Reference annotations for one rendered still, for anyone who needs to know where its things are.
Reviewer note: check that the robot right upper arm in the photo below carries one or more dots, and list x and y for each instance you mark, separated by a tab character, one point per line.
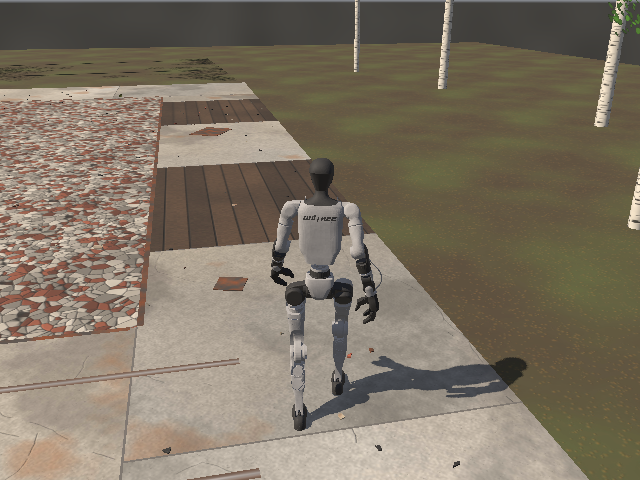
352	212

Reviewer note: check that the left robot hand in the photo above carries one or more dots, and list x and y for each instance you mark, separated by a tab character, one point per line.
284	271

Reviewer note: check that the robot left forearm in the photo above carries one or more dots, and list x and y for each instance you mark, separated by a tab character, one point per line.
277	259

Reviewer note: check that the right robot thigh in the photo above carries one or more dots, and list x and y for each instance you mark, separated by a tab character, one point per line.
342	295

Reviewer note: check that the robot thigh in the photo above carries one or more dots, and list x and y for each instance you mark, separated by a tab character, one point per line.
342	295
295	296

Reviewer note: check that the robot left upper arm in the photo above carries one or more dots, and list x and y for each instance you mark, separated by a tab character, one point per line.
289	211

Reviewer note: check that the right robot hand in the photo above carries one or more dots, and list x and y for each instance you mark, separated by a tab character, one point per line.
373	307

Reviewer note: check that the robot right forearm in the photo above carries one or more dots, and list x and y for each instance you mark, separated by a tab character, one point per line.
365	274

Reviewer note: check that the left robot thigh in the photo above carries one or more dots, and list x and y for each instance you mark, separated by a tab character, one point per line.
295	296

